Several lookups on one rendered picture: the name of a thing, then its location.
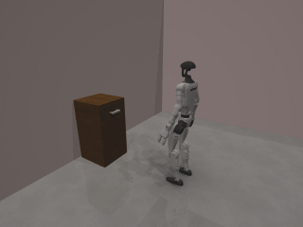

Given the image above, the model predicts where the left robot shin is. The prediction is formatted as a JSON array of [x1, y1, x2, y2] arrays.
[[169, 151, 180, 181]]

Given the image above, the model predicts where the right robot upper arm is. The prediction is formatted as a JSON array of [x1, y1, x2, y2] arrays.
[[194, 80, 200, 104]]

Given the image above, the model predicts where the drawer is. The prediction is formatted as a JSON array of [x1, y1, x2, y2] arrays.
[[100, 100, 124, 123]]

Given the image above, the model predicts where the left robot forearm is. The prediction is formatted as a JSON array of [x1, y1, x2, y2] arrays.
[[165, 104, 180, 131]]

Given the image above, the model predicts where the cabinet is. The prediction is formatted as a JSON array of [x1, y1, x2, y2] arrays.
[[73, 93, 127, 167]]

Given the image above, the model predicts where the robot left thigh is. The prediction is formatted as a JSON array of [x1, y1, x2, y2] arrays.
[[168, 121, 185, 158]]

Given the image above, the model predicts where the right robot forearm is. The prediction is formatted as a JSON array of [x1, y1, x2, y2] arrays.
[[189, 101, 199, 116]]

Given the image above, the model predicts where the left robot upper arm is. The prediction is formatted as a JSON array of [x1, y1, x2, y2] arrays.
[[175, 83, 186, 112]]

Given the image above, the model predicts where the left robot hand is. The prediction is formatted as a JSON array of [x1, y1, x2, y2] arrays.
[[158, 129, 169, 146]]

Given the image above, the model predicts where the handle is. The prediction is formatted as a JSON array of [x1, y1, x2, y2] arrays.
[[110, 110, 120, 114]]

